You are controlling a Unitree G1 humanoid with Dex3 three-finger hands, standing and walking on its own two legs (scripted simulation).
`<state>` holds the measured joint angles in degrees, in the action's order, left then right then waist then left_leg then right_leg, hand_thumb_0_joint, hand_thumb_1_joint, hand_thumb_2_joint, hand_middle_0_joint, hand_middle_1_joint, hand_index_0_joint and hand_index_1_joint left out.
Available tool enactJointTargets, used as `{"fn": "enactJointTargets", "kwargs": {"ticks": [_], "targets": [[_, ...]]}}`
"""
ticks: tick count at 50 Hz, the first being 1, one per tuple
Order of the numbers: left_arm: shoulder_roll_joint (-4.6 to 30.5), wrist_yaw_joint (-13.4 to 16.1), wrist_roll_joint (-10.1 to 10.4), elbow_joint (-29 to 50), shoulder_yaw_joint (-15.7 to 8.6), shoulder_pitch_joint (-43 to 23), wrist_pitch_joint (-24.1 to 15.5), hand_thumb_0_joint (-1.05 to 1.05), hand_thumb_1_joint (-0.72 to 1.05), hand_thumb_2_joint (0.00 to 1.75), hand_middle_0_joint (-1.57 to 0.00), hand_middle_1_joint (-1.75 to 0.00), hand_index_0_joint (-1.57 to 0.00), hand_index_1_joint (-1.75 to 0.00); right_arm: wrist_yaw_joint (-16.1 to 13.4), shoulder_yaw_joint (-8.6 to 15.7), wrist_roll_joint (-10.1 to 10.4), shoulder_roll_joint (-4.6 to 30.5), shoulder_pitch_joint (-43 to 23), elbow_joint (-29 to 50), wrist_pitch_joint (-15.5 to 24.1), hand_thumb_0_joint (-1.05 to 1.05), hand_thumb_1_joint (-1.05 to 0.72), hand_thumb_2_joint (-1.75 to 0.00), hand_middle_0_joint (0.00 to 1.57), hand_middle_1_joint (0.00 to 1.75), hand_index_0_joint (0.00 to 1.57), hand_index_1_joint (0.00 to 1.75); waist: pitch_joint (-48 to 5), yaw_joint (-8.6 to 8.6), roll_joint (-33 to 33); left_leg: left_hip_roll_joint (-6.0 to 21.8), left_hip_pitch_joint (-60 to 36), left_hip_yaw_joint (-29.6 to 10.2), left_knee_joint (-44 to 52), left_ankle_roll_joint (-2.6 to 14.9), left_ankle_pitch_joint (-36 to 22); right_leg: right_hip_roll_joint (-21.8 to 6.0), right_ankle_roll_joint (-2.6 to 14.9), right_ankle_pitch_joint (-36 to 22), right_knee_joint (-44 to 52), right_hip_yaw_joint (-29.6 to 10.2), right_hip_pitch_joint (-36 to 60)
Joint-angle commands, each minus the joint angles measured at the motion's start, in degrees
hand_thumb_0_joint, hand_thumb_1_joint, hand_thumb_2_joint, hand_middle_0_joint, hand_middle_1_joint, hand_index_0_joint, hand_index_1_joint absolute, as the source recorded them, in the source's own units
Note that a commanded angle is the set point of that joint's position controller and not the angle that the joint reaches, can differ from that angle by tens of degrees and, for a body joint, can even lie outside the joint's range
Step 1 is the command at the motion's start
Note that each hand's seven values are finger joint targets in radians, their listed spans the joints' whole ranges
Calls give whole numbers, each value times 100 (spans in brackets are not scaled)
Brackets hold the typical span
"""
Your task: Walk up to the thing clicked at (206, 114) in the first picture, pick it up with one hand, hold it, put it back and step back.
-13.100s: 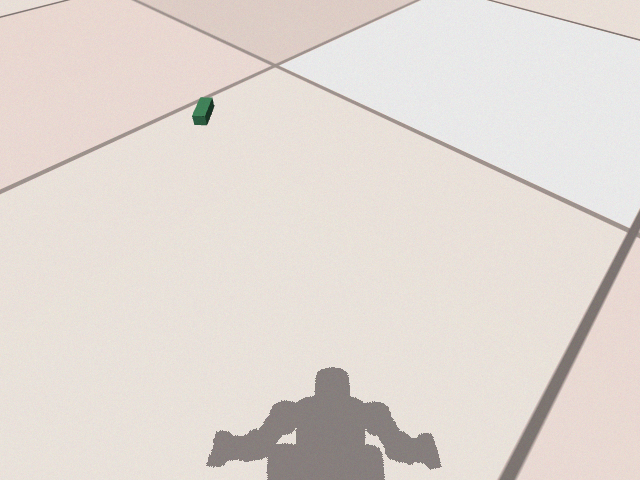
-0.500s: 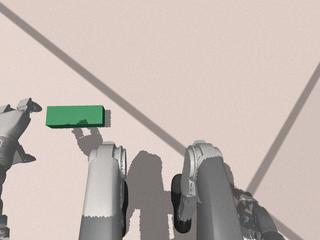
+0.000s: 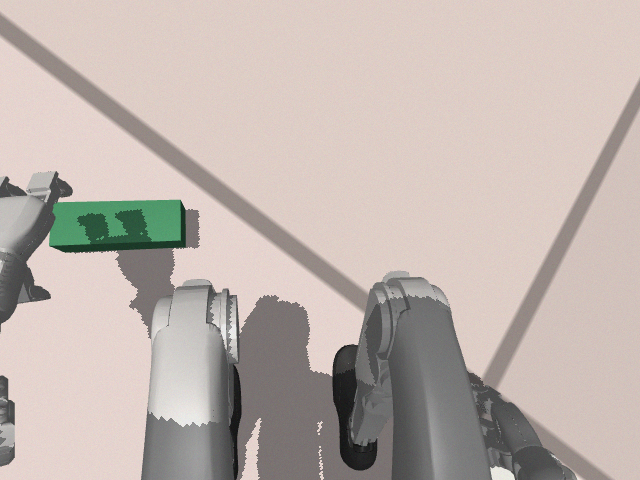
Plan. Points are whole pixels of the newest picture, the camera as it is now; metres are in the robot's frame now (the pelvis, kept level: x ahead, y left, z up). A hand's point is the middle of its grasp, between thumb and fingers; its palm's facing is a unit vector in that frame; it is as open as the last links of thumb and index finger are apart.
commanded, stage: rise first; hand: left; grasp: from above
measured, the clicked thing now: (122, 226) +0.44 +0.30 -0.32
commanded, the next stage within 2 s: none
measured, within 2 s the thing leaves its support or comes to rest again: neither
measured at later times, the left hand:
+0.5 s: hand (52, 243) +0.38 +0.35 -0.19, palm faces -0.45 -0.08 -0.89, open 14.1 cm
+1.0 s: hand (61, 239) +0.39 +0.34 -0.20, palm faces -0.45 -0.10 -0.89, open 14.1 cm
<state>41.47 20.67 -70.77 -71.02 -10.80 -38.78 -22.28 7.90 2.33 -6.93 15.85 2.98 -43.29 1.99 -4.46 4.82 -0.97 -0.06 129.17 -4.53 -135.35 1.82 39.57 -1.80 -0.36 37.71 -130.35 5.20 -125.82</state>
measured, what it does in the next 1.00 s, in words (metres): stands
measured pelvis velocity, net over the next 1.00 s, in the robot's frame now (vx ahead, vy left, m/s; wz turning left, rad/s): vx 0.01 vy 0.00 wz -0.01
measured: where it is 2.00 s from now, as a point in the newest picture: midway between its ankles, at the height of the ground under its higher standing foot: (289, 436)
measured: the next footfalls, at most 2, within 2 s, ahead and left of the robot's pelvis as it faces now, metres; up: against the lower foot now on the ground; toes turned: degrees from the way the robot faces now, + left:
none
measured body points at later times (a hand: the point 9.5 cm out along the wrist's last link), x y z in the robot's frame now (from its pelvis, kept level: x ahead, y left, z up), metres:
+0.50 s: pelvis +0.01 +0.00 -0.02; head +0.24 +0.07 +0.36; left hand +0.40 +0.35 -0.14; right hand +0.12 -0.28 -0.14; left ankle +0.08 +0.11 -0.31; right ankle +0.11 -0.12 -0.31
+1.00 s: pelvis +0.01 +0.00 -0.02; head +0.25 +0.07 +0.35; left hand +0.41 +0.34 -0.15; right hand +0.12 -0.28 -0.14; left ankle +0.08 +0.11 -0.31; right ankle +0.11 -0.12 -0.31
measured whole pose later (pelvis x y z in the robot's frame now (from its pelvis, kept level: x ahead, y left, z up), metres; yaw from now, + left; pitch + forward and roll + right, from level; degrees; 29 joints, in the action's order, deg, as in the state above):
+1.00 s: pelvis +0.01 +0.00 -0.02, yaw -1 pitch +34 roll -7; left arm 43.8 28.5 -77.1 -79.4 -12.7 -42.6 -23.4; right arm 9.0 1.7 -10.8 15.7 3.2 -46.1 2.0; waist -3.6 8.1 -2.1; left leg 0.0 132.4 -4.9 -140.1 1.4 42.4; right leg -1.5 -0.1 40.1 -135.1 5.4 -129.4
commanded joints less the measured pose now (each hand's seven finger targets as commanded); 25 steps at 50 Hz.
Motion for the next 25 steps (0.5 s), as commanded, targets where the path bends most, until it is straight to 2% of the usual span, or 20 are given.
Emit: {"fn": "enactJointTargets", "kwargs": {"ticks": [1,2,6,7,8,9,13,15,18,19,20,21,22,23,24,25], "targets": [[1937,265,-38,614,-398,-1328,-120,0,-55,100,-6,-100,-6,-100,-72,430,-43,1321,1027,144,4,0,-91,-90,20,30,20,30,-3766,-38,1050,-199,-2808,255,1427,65,-957,241,203,-770,1243,157,1644],[1886,290,-47,537,-370,-1303,-132,0,-55,101,-7,-98,-6,-98,-68,413,-44,1295,1021,104,0,0,-91,-90,20,30,20,30,-3698,-80,1045,-198,-2791,227,1458,56,-836,243,216,-658,1224,158,1564],[1800,376,-157,357,-308,-1340,-221,0,-54,100,-7,-99,-7,-99,-56,396,-93,1302,996,41,-28,0,-90,-90,20,30,20,30,-3534,29,1042,-183,-2713,182,1380,62,-828,242,222,-645,1109,174,1353],[1800,397,-198,471,-302,-1383,-260,0,-53,100,-7,-100,-7,-99,-48,408,-111,1303,974,57,-35,0,-90,-90,20,30,20,30,-3615,24,1249,-166,-2824,152,1415,48,-908,239,212,-683,1029,197,1287],[1916,427,-218,412,-355,-1382,-272,0,-53,99,-7,-100,-7,-100,-50,408,-100,1318,952,44,-34,0,-91,-90,20,30,20,30,-3577,-2,1263,-166,-2839,119,1428,40,-842,242,225,-635,1012,206,1219],[1869,455,-263,403,-335,-1318,-273,0,-54,101,-6,-100,-6,-100,-56,424,-106,1309,979,32,-45,0,-90,-90,20,30,20,30,-3633,-37,1310,-166,-2913,126,1429,29,-884,250,225,-657,1016,214,1218],[1844,600,-345,399,-328,-1346,-312,0,-53,99,-6,-101,-7,-100,-27,447,-137,1350,966,1,-57,0,-90,-90,20,30,20,30,-3710,28,1440,-141,-3098,40,1399,0,-1049,238,210,-761,829,255,1039],[1891,693,-423,355,-407,-1331,-326,0,-53,99,-7,-101,-7,-101,-14,435,-167,1379,1022,-30,-63,0,-91,-90,20,30,20,30,-3732,49,1455,-127,-3159,-12,1412,-17,-1197,217,192,-848,762,262,1011],[1930,826,-462,320,-446,-1418,-311,0,-54,100,-6,-102,-7,-101,-8,450,-184,1354,983,-32,-53,0,-91,-90,20,30,20,30,-3653,43,1516,-133,-3032,41,1391,-3,-1030,215,192,-758,765,252,957],[1915,848,-463,249,-454,-1409,-296,0,-53,99,-6,-102,-7,-102,6,451,-196,1367,1017,-25,-44,0,-91,-90,20,30,20,30,-3646,98,1432,-129,-2991,16,1395,-3,-1006,213,196,-752,755,257,979],[1849,864,-506,210,-405,-1322,-268,0,-54,100,-6,-103,-7,-103,4,431,-217,1348,1036,-60,-42,0,-91,-90,20,30,20,30,-3696,53,1400,-141,-3065,81,1338,9,-1074,230,198,-789,799,249,1039],[1899,901,-479,212,-464,-1472,-266,0,-53,99,-6,-103,-7,-102,-3,467,-210,1370,1009,-64,-34,0,-91,-90,20,30,20,30,-3709,113,1328,-140,-2950,83,1305,16,-1046,226,182,-801,773,256,1005],[1961,930,-504,161,-473,-1474,-243,0,-53,99,-6,-104,-7,-102,-9,438,-211,1347,1004,-61,-29,0,-91,-90,20,30,20,30,-3721,70,1347,-164,-2910,136,1283,29,-1047,245,195,-811,817,230,1094],[1953,943,-494,88,-484,-1455,-215,0,-53,99,-6,-104,-7,-103,-3,432,-224,1347,1038,-65,-19,0,-91,-90,20,30,20,30,-3712,97,1321,-176,-2838,159,1266,34,-1023,237,194,-800,825,225,1149],[1926,962,-515,84,-467,-1413,-188,0,-53,99,-6,-105,-7,-104,-4,428,-242,1320,1045,-63,-15,0,-91,-90,20,30,20,30,-3738,48,1279,-182,-2830,209,1216,44,-1081,242,191,-865,865,212,1221],[1963,975,-523,18,-522,-1394,-165,0,-53,99,-6,-105,-7,-103,0,413,-269,1344,1073,-87,-13,0,-91,-90,20,30,20,30,-3742,96,1216,-194,-2781,216,1182,53,-1139,232,177,-903,841,209,1270]]}}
